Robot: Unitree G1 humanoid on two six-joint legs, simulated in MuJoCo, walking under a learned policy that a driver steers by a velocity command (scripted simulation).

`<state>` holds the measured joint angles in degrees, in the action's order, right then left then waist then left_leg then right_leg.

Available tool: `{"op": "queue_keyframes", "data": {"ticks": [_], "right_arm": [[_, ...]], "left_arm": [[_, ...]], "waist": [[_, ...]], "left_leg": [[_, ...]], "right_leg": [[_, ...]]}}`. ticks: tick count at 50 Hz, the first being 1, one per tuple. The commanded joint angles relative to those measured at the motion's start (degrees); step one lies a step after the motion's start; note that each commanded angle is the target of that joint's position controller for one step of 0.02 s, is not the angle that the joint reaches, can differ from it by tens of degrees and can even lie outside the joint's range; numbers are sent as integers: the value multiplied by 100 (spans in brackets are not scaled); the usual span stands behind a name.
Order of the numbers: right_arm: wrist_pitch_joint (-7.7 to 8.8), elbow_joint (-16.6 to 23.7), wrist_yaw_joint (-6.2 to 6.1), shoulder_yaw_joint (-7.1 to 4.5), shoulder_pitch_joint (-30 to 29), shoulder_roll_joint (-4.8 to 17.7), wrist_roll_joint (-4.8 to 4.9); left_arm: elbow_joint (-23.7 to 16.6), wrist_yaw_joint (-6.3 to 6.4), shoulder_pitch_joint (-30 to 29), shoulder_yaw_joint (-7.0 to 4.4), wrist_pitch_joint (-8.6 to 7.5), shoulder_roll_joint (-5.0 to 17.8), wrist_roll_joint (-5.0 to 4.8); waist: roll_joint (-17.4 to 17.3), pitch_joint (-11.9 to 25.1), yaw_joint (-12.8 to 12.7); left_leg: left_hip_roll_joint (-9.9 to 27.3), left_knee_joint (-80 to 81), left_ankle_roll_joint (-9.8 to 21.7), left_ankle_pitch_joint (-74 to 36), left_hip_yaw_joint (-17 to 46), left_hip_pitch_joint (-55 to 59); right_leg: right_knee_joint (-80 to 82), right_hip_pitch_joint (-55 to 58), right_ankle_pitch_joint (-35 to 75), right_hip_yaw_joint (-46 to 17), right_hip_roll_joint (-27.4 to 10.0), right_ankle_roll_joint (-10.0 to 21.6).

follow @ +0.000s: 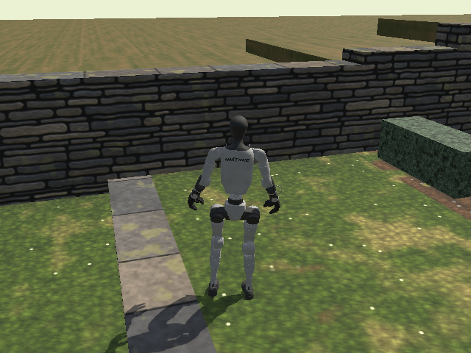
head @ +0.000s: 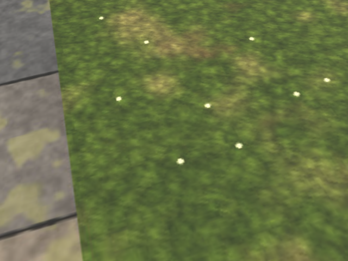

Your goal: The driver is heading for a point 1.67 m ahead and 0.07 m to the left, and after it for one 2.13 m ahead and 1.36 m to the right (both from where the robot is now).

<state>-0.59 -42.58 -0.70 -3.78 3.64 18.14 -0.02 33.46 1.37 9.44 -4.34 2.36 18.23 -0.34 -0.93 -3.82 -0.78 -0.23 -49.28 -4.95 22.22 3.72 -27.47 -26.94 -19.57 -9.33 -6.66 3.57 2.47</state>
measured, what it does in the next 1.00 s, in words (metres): steps on the spot: left foot, then right foot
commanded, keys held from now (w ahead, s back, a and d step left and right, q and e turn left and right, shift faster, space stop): e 0.18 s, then no key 0.82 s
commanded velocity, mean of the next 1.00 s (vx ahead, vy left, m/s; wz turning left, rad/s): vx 0.00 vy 0.00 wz -0.25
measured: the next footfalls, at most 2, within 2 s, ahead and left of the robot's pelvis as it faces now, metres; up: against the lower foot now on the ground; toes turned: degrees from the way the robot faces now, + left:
left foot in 0.14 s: +0.07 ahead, +0.14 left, +0.00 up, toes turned -11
right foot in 0.50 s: -0.01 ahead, -0.12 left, +0.00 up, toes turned -9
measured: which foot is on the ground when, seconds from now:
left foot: up 0.00-0.12, down 0.14-1.00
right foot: down 0.00-0.14, up 0.16-0.48, down 0.50-1.00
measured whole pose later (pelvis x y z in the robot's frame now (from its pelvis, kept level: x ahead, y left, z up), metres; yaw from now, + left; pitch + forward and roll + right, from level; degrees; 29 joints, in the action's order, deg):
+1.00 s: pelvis -0.01 -0.01 +0.00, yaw -13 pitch -1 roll +0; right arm 0.0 -52.7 -1.9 -1.9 12.4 15.6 -0.6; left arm 46.4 0.6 11.5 -1.7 0.6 13.2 0.7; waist -0.1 -1.7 1.4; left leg 4.1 -26.3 -3.8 13.9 -0.6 -10.9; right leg -27.9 -9.8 -16.6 -2.7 2.0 1.2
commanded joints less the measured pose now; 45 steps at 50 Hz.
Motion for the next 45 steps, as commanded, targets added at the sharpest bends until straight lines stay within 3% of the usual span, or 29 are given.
{"op": "queue_keyframes", "data": {"ticks": [1, 4, 6, 7, 8, 9, 10, 12, 13, 16, 19, 21, 23, 24, 25, 26, 27, 28, 29, 30, 34, 45], "right_arm": [[54, 340, 24, -111, 90, 446, 24], [111, 383, 89, -145, 165, 479, 43], [164, 295, 119, -188, 526, 465, 24], [165, 268, 93, -266, 716, 715, -41], [113, 325, 47, -373, 611, 1256, -142], [131, 372, 57, -362, 574, 1175, -294], [163, 515, 23, -259, 285, 869, -269], [160, 578, -28, -170, -101, 546, -84], [153, 561, -46, -137, -65, 495, -25], [89, 471, -80, -115, 257, 479, -52], [44, 411, -58, -149, 326, 612, -31], [7, 337, -21, -185, 469, 758, 22], [-14, 283, -6, -151, 449, 736, 114], [14, 185, 2, -104, 648, 625, 153], [83, 126, 34, -41, 854, 491, 68], [185, 204, 110, 62, 1006, 225, -186], [201, 242, 76, 104, 756, 105, -156], [185, 201, 50, 73, 517, 330, -159], [171, 179, 43, 72, 376, 334, -160], [128, 100, 18, 51, 419, 408, -129], [106, -86, -11, 62, 630, 375, -98], [128, -625, -114, 50, 833, 395, -62]], "left_arm": [[-405, 25, -173, -315, -40, 1027, 1], [-395, -14, -233, -302, -9, 992, -32], [-413, 6, -386, -277, 27, 924, -101], [-399, 23, -236, -231, 26, 753, -97], [-448, 15, 61, -164, 8, 465, -56], [-465, 33, 12, -292, -56, 864, -30], [-340, 30, 103, -401, -68, 1153, -13], [-70, 63, 315, -397, 24, 948, -13], [-40, 66, 331, -350, 57, 783, -8], [-137, 55, 28, -210, 36, 450, -64], [-200, 13, -168, -58, 14, 203, 3], [-156, -19, -145, -53, 6, 270, -27], [58, -50, 220, -69, -5, 286, -25], [125, -55, 307, -70, -10, 331, 10], [86, -25, 348, -83, -10, 540, 46], [25, 40, 382, -155, 20, 999, 102], [87, -22, 6, -36, -21, 586, 174], [13, -82, -260, 33, -87, 300, 187], [111, -95, -201, 63, -136, 198, 228], [141, -108, -120, 56, -175, 300, 223], [329, -92, 25, 102, -244, 255, 162], [771, -64, 57, 116, -253, 152, 116]], "waist": [[965, 1098, 16], [1062, 1017, 26], [1030, 1000, 266], [683, 1057, 246], [-842, 937, -71], [-1447, 749, 79], [-942, 646, -9], [-619, 469, -140], [-621, 427, -82], [-763, 517, 128], [-1008, 727, 255], [-1132, 745, 330], [-1002, 720, 131], [-845, 679, 89], [-441, 846, 162], [855, 1133, 410], [1312, 1020, 383], [935, 774, 313], [882, 727, 233], [832, 564, 181], [577, 306, 211], [170, 390, 209]], "left_leg": [[-131, 552, 29, -129, 33, 391], [-201, 1235, 163, -157, 55, 666], [-187, 2431, 338, -953, -69, 1364], [390, 2810, 567, -1323, 330, 1954], [1663, 3086, 1221, -2068, 1645, 2372], [2433, 3386, 2057, -2378, 2623, 1871], [2289, 3340, 2098, -2332, 2291, 1673], [1590, 3170, 1652, -2112, 1326, 1659], [1503, 3131, 1654, -2341, 1135, 1739], [1293, 3082, 1719, -2660, 672, 2134], [1306, 2947, 1717, -2835, 479, 2225], [1369, 2870, 1751, -2975, 536, 2134], [1307, 2645, 1623, -2991, 491, 1931], [1215, 2572, 1387, -2791, 439, 1711], [1076, 2406, 985, -2256, 317, 1275], [563, 1742, 552, -948, -220, 750], [411, 2141, 302, -246, -344, 1167], [403, 2201, 191, -726, -375, 1425], [374, 2261, 167, -1097, -401, 1490], [373, 2250, 164, -1204, -413, 1532], [412, 2414, 184, -1380, -369, 1616], [456, 2524, 120, -1584, -394, 1781]], "right_leg": [[529, 767, 1275, -1616, -1315, 1101], [427, 758, 948, -2044, -1244, 992], [157, 518, 703, -2047, -988, 712], [-254, 68, -46, -1803, -701, 405], [-1440, -971, -1793, -730, 158, -2], [-2804, -1451, -2762, -252, 326, -288], [-3655, -1368, -2444, -413, 65, -395], [-4201, -1391, -1853, -331, 49, -579], [-4363, -1450, -1690, -325, 66, -663], [-3550, -1316, -1528, -27, 3, -793], [-2065, -509, -1691, 289, -289, -793], [-1249, -24, -1570, 559, -279, -751], [148, 673, -521, 739, -206, -576], [898, 1142, 114, 660, -220, -409], [865, 1834, 875, 96, -655, -220], [459, 2331, 2472, -844, -1596, 167], [530, 1243, 1523, -893, -1732, 672], [623, 1010, 578, -662, -1324, 537], [639, 949, 96, -508, -1090, 310], [684, 802, -66, -417, -963, 189], [634, 641, -58, -334, -844, 78], [505, 790, 426, -121, -649, 55]]}}
Velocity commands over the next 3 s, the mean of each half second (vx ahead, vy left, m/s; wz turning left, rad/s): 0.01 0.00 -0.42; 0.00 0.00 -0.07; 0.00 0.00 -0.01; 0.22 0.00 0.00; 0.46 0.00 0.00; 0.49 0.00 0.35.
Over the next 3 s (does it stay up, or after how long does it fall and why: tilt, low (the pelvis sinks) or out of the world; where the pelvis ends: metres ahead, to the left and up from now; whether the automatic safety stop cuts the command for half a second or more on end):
stays up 0.66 -0.06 0.00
